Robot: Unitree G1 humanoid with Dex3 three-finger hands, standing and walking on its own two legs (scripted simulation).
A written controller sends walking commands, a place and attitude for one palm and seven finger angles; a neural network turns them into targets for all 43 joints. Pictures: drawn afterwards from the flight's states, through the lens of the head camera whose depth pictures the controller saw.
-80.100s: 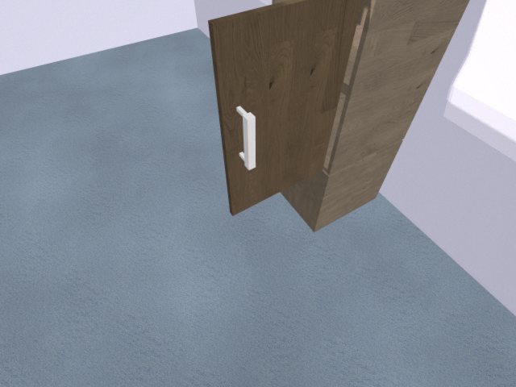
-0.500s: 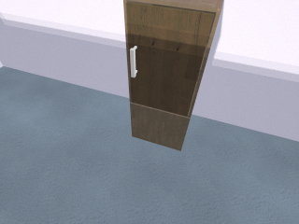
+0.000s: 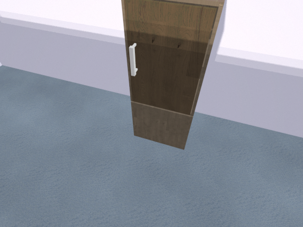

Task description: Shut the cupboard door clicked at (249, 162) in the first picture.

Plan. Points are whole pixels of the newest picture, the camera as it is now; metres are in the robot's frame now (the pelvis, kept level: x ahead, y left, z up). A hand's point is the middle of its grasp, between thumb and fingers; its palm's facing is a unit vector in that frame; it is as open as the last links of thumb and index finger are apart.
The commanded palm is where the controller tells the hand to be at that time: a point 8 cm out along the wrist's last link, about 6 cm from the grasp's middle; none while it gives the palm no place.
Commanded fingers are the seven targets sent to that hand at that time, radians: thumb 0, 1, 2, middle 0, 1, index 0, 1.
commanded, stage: look to check the result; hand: left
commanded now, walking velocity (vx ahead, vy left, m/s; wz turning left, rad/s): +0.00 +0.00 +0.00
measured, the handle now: (134, 59) +0.88 +0.14 -0.03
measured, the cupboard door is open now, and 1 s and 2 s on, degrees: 0 0 0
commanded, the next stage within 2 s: stand and wait in 0.12 s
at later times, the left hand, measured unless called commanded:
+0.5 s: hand out of the picture +0.01 +0.17 -0.18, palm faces +0.02 -0.98 -0.19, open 7.4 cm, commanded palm none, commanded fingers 0.00 0.90 0.90 -0.20 -0.30 -0.20 -0.30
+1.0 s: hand out of the picture +0.02 +0.16 -0.18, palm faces +0.03 -0.98 -0.18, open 7.4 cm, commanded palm none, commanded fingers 0.00 0.90 0.90 -0.20 -0.30 -0.20 -0.30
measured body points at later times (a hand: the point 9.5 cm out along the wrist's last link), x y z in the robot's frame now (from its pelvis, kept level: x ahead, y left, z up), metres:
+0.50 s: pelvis +0.02 -0.01 +0.00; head +0.03 -0.01 +0.45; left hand +0.01 +0.22 -0.16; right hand +0.03 -0.24 -0.16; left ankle +0.05 +0.09 -0.74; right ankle -0.02 -0.09 -0.74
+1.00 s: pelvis +0.04 -0.01 +0.00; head +0.05 -0.01 +0.45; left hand +0.02 +0.21 -0.16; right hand +0.05 -0.24 -0.16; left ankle +0.05 +0.09 -0.74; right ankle -0.02 -0.09 -0.74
